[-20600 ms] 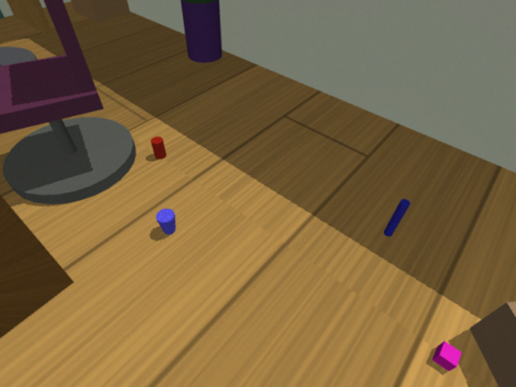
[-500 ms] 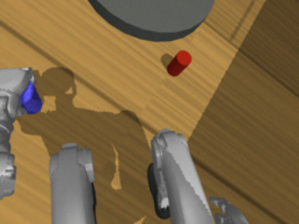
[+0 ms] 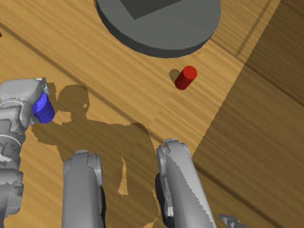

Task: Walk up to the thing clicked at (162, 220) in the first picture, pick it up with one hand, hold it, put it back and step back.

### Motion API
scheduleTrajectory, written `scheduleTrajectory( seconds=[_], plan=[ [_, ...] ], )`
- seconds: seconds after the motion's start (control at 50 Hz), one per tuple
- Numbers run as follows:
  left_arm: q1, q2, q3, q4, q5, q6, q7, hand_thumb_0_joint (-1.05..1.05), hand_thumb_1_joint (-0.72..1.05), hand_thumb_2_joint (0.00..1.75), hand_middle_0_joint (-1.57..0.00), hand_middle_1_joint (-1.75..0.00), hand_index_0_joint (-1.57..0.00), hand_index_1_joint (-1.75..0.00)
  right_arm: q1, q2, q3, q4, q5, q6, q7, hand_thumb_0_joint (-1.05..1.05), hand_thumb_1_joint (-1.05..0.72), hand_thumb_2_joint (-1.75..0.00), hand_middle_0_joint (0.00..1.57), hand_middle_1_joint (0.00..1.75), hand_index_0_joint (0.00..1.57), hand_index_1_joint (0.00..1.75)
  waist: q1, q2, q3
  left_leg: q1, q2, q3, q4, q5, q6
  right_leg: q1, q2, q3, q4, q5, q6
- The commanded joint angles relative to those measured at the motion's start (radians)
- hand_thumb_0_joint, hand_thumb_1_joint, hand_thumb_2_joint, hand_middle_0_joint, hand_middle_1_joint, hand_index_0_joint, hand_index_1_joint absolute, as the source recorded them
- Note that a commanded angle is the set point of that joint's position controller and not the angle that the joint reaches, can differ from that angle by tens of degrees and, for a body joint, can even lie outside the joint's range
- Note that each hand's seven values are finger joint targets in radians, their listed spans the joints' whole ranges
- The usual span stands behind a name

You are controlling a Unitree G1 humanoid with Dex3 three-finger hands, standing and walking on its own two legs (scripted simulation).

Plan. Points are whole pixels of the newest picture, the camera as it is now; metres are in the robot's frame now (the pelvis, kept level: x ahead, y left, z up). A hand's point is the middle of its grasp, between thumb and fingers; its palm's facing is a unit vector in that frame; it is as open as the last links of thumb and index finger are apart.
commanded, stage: lift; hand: left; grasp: from above
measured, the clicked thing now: (38, 108) +0.46 +0.27 -0.19
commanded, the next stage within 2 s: hold in 1.30 s
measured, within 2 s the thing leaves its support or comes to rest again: neither
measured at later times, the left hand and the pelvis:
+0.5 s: hand out of the picture +0.38 +0.27 +0.03, palm faces -0.44 -0.10 -0.89, open 10.2 cm; pelvis +0.01 +0.00 +0.13, yaw +3 degrees
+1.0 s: hand out of the picture +0.35 +0.24 +0.19, palm faces -0.46 -0.12 -0.88, open 10.2 cm; pelvis +0.04 +0.00 +0.29, yaw +4 degrees
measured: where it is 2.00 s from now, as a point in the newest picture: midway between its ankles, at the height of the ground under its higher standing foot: (134, 216)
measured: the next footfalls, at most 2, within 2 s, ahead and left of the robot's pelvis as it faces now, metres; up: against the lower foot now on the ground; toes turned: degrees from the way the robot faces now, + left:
none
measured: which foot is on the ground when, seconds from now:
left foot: down 0.00-1.00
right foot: down 0.00-1.00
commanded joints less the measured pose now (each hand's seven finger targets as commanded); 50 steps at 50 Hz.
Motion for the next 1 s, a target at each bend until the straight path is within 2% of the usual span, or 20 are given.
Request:
scheduleTrajectory(
  seconds=[0.0, 0.04, 0.08, 0.1, 0.12, 0.14, 0.16, 0.24, 0.26, 0.28, 0.32, 0.42, 0.46, 0.54, 0.58, 0.64, 0.68, 0.72, 0.78, 0.98],
  plan=[
    [-0.354, 0.273, 0.053, -0.324, -0.032, 0.004, 0.024, 0.00, 0.48, 1.11, -0.84, -1.12, -0.87, -1.09, 0.152, -0.237, -0.096, -0.064, 0.014, -0.008, -0.025, 0.00, -0.93, -0.91, 0.20, 0.30, 0.20, 0.30, 0.027, 0.246, -0.715, 0.626, -0.010, 0.052, -0.363, 0.101, 0.022, 0.339, 0.025, -0.104, -0.261, 0.156, -0.106],
    [-0.285, 0.279, 0.063, -0.321, -0.032, 0.015, 0.020, 0.00, 0.45, 1.12, -0.82, -1.13, -0.84, -1.10, 0.154, -0.235, -0.100, -0.070, 0.021, -0.006, -0.029, 0.00, -0.93, -0.91, 0.20, 0.30, 0.20, 0.30, 0.038, 0.227, -0.724, 0.652, -0.011, 0.056, -0.382, 0.113, 0.023, 0.379, 0.023, -0.100, -0.289, 0.162, -0.104],
    [-0.258, 0.226, 0.040, -0.347, -0.047, 0.021, 0.012, 0.00, 0.47, 1.12, -0.82, -1.12, -0.85, -1.10, 0.149, -0.225, -0.101, -0.070, 0.025, -0.005, -0.032, 0.00, -0.93, -0.91, 0.20, 0.30, 0.20, 0.30, 0.031, 0.211, -0.688, 0.662, -0.011, 0.058, -0.404, 0.127, 0.023, 0.393, 0.020, -0.095, -0.320, 0.176, -0.100],
    [-0.286, 0.248, 0.046, -0.411, -0.051, 0.021, 0.010, 0.00, 0.47, 1.10, -0.82, -1.14, -0.85, -1.10, 0.146, -0.224, -0.106, -0.077, 0.027, -0.004, -0.036, 0.00, -0.93, -0.91, 0.20, 0.30, 0.20, 0.30, 0.041, 0.223, -0.738, 0.704, -0.009, 0.059, -0.417, 0.140, 0.022, 0.427, 0.024, -0.093, -0.330, 0.184, -0.102],
    [-0.235, 0.253, 0.059, -0.393, -0.051, 0.028, 0.009, 0.00, 0.46, 1.12, -0.81, -1.14, -0.84, -1.11, 0.146, -0.225, -0.108, -0.072, 0.030, -0.003, -0.041, 0.00, -0.93, -0.91, 0.20, 0.30, 0.20, 0.30, 0.049, 0.213, -0.726, 0.725, -0.008, 0.052, -0.436, 0.146, 0.021, 0.435, 0.020, -0.093, -0.341, 0.186, -0.100],
    [-0.193, 0.216, 0.041, -0.373, -0.054, 0.036, 0.004, 0.00, 0.46, 1.10, -0.81, -1.13, -0.84, -1.09, 0.144, -0.220, -0.109, -0.075, 0.032, -0.002, -0.042, 0.00, -0.93, -0.91, 0.20, 0.30, 0.20, 0.30, 0.045, 0.205, -0.682, 0.735, -0.005, 0.044, -0.464, 0.142, 0.017, 0.428, 0.019, -0.095, -0.354, 0.180, -0.099],
    [-0.239, 0.218, 0.040, -0.448, -0.065, 0.034, 0.002, 0.00, 0.48, 1.09, -0.83, -1.12, -0.86, -1.09, 0.134, -0.221, -0.113, -0.078, 0.034, -0.002, -0.045, 0.00, -0.92, -0.91, 0.20, 0.30, 0.20, 0.30, 0.047, 0.230, -0.698, 0.763, -0.003, 0.042, -0.483, 0.142, 0.016, 0.438, 0.015, -0.093, -0.365, 0.184, -0.099],
    [-0.196, 0.189, 0.026, -0.511, -0.079, 0.053, -0.006, 0.00, 0.49, 1.09, -0.83, -1.12, -0.86, -1.09, 0.116, -0.210, -0.121, -0.086, 0.041, -0.001, -0.059, 0.00, -0.92, -0.91, 0.20, 0.30, 0.20, 0.30, 0.056, 0.229, -0.704, 0.854, 0.002, 0.035, -0.556, 0.151, 0.011, 0.509, 0.016, -0.089, -0.422, 0.193, -0.097],
    [-0.140, 0.160, 0.014, -0.466, -0.079, 0.065, -0.010, 0.00, 0.49, 1.10, -0.84, -1.12, -0.86, -1.09, 0.113, -0.204, -0.120, -0.081, 0.041, 0.000, -0.062, 0.00, -0.92, -0.91, 0.20, 0.30, 0.20, 0.30, 0.053, 0.206, -0.668, 0.869, 0.004, 0.040, -0.567, 0.160, 0.014, 0.519, 0.015, -0.088, -0.450, 0.195, -0.095],
    [-0.168, 0.175, 0.024, -0.539, -0.087, 0.064, -0.009, 0.00, 0.48, 1.09, -0.83, -1.09, -0.86, -1.07, 0.110, -0.204, -0.125, -0.084, 0.045, 0.000, -0.068, 0.00, -0.92, -0.91, 0.20, 0.30, 0.20, 0.30, 0.058, 0.212, -0.695, 0.894, 0.003, 0.039, -0.590, 0.156, 0.013, 0.549, 0.014, -0.086, -0.471, 0.194, -0.095],
    [-0.098, 0.143, 0.011, -0.511, -0.095, 0.077, -0.017, 0.00, 0.48, 1.08, -0.83, -1.10, -0.86, -1.07, 0.098, -0.197, -0.123, -0.086, 0.048, 0.000, -0.075, 0.00, -0.92, -0.91, 0.20, 0.30, 0.20, 0.30, 0.056, 0.182, -0.650, 0.913, 0.006, 0.042, -0.628, 0.152, 0.014, 0.579, 0.014, -0.082, -0.511, 0.190, -0.091],
    [-0.023, 0.121, -0.009, -0.612, -0.114, 0.100, -0.026, 0.00, 0.50, 1.06, -0.83, -1.10, -0.86, -1.07, 0.068, -0.178, -0.121, -0.096, 0.059, 0.001, -0.095, 0.00, -0.92, -0.91, 0.20, 0.30, 0.20, 0.30, 0.081, 0.157, -0.654, 1.031, 0.008, 0.059, -0.726, 0.188, 0.014, 0.732, 0.020, -0.070, -0.630, 0.213, -0.090],
    [0.035, 0.115, 0.002, -0.578, -0.119, 0.111, -0.022, 0.00, 0.48, 1.07, -0.82, -1.10, -0.85, -1.07, 0.062, -0.167, -0.113, -0.084, 0.063, 0.002, -0.106, 0.00, -0.92, -0.91, 0.20, 0.30, 0.20, 0.30, 0.079, 0.119, -0.569, 1.016, 0.006, 0.069, -0.766, 0.165, 0.016, 0.776, 0.020, -0.061, -0.681, 0.200, -0.086],
    [0.038, 0.088, -0.022, -0.664, -0.124, 0.120, -0.025, 0.00, 0.49, 1.07, -0.84, -1.06, -0.86, -1.04, 0.045, -0.160, -0.114, -0.085, 0.071, -0.001, -0.126, 0.00, -0.92, -0.91, 0.20, 0.30, 0.20, 0.30, 0.091, 0.132, -0.568, 1.143, 0.012, 0.070, -0.864, 0.179, 0.010, 0.876, 0.022, -0.047, -0.770, 0.207, -0.087],
    [0.100, 0.054, -0.038, -0.608, -0.126, 0.132, -0.021, 0.00, 0.47, 1.09, -0.85, -1.04, -0.86, -1.03, 0.041, -0.154, -0.107, -0.077, 0.073, -0.005, -0.135, 0.00, -0.92, -0.91, 0.20, 0.30, 0.20, 0.30, 0.087, 0.086, -0.497, 1.172, 0.016, 0.063, -0.914, 0.171, 0.010, 0.914, 0.024, -0.047, -0.821, 0.201, -0.085],
    [0.074, 0.079, -0.027, -0.611, -0.128, 0.133, -0.015, 0.00, 0.43, 1.11, -0.82, -1.05, -0.83, -1.04, 0.034, -0.147, -0.104, -0.072, 0.078, -0.014, -0.149, 0.00, -0.92, -0.91, 0.20, 0.30, 0.20, 0.30, 0.096, 0.072, -0.447, 1.213, 0.012, 0.073, -0.983, 0.146, 0.014, 1.006, 0.025, -0.029, -0.908, 0.186, -0.082],
    [0.093, 0.022, -0.067, -0.573, -0.131, 0.134, -0.018, 0.00, 0.44, 1.11, -0.84, -1.03, -0.84, -1.03, 0.035, -0.139, -0.098, -0.071, 0.080, -0.022, -0.154, 0.00, -0.92, -0.91, 0.20, 0.30, 0.20, 0.30, 0.083, 0.037, -0.394, 1.222, 0.009, 0.077, -1.021, 0.143, 0.017, 1.050, 0.025, -0.021, -0.961, 0.182, -0.081],
    [0.132, 0.040, -0.051, -0.535, -0.132, 0.136, -0.015, 0.00, 0.43, 1.10, -0.83, -1.04, -0.83, -1.04, 0.039, -0.138, -0.098, -0.062, 0.081, -0.029, -0.160, 0.00, -0.92, -0.91, 0.20, 0.30, 0.20, 0.30, 0.098, 0.024, -0.372, 1.251, 0.004, 0.091, -1.051, 0.172, 0.019, 1.116, 0.025, -0.010, -1.013, 0.201, -0.081],
    [0.134, 0.016, -0.072, -0.528, -0.130, 0.132, -0.015, 0.00, 0.42, 1.11, -0.80, -1.07, -0.81, -1.06, 0.045, -0.135, -0.100, -0.057, 0.080, -0.038, -0.164, 0.00, -0.92, -0.91, 0.20, 0.30, 0.20, 0.30, 0.110, 0.028, -0.378, 1.330, 0.006, 0.090, -1.108, 0.235, 0.014, 1.188, 0.025, -0.008, -1.065, 0.260, -0.080],
    [0.129, -0.018, -0.090, -0.505, -0.120, 0.136, 0.022, 0.00, 0.47, 1.16, -0.85, -1.08, -0.85, -1.07, 0.065, -0.133, -0.101, -0.043, 0.076, -0.051, -0.162, 0.00, -0.91, -0.91, 0.20, 0.30, 0.20, 0.30, 0.122, 0.042, -0.312, 1.531, 0.006, 0.100, -1.287, 0.331, 0.006, 1.351, 0.025, -0.009, -1.233, 0.352, -0.078]
  ],
)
